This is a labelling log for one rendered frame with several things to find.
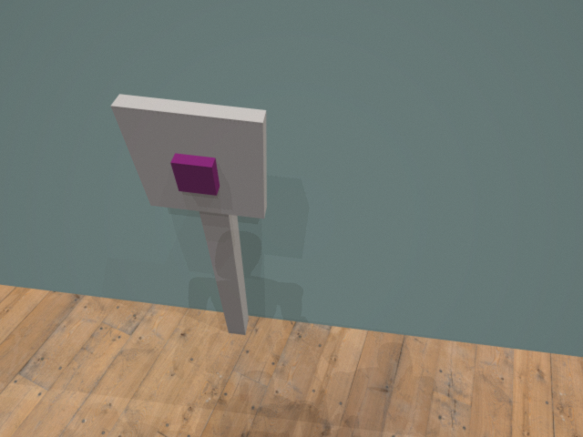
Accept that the panel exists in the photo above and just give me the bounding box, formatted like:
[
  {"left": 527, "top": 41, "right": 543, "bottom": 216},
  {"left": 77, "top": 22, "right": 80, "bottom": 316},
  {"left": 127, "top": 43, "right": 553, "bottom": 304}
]
[{"left": 111, "top": 94, "right": 267, "bottom": 335}]

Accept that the button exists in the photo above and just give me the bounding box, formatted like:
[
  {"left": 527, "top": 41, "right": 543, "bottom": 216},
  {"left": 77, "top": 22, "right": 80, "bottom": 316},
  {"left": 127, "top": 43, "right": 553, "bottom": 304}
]
[{"left": 170, "top": 153, "right": 220, "bottom": 196}]

